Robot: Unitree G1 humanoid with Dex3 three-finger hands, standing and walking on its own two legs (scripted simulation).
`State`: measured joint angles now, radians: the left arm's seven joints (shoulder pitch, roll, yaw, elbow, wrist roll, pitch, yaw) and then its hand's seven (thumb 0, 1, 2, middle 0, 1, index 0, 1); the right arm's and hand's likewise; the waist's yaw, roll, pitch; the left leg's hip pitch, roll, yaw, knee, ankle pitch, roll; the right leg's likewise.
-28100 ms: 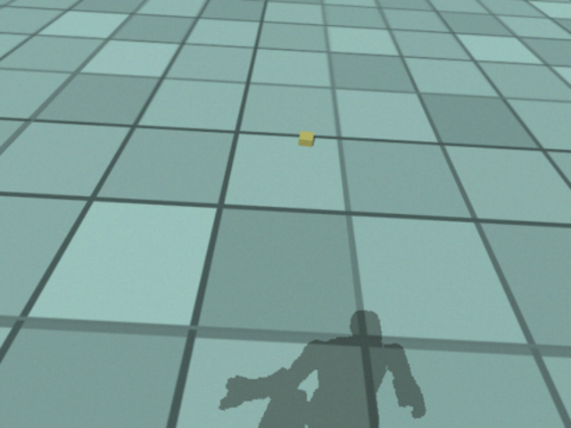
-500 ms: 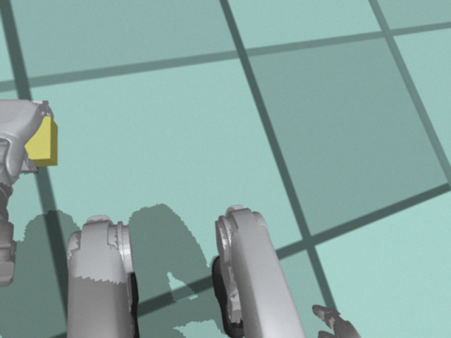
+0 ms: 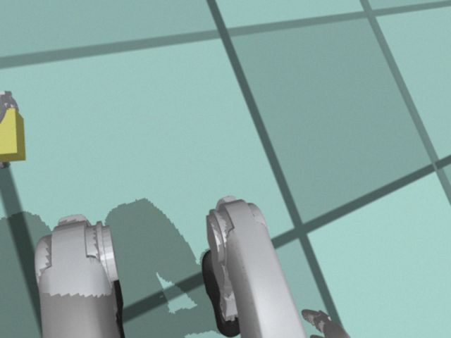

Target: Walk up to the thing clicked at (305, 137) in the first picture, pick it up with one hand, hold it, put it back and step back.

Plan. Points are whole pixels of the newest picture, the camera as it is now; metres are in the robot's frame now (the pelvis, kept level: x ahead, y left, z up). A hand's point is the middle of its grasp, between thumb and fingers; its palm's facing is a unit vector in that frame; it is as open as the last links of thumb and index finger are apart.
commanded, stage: lower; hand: left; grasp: from above
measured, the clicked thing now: out of the picture +0.47 +0.33 -0.20
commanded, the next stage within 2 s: rest in 0.38 s
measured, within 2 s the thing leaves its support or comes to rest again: rests again in 1.84 s
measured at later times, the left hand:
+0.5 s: hand (1, 145) +0.46 +0.32 -0.22, palm faces -0.48 -0.08 -0.88, open 10.8 cm
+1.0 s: hand (14, 149) +0.46 +0.32 -0.26, palm faces -0.47 -0.10 -0.88, open 10.8 cm
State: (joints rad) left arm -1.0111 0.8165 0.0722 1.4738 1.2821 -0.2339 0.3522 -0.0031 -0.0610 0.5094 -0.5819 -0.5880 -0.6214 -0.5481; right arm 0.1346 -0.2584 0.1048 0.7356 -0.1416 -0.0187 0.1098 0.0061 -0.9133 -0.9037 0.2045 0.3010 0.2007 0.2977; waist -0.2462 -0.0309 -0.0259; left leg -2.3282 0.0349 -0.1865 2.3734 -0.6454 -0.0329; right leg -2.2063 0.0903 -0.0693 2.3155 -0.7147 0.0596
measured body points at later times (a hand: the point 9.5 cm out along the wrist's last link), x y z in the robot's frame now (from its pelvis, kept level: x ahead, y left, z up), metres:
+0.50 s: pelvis +0.00 +0.00 -0.03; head +0.27 +0.09 +0.33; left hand +0.48 +0.32 -0.17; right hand +0.06 -0.27 -0.12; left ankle +0.08 +0.14 -0.30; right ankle +0.09 -0.13 -0.30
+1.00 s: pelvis +0.01 +0.00 -0.03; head +0.28 +0.10 +0.31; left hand +0.49 +0.32 -0.21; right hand +0.06 -0.26 -0.11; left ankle +0.08 +0.14 -0.30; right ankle +0.09 -0.13 -0.30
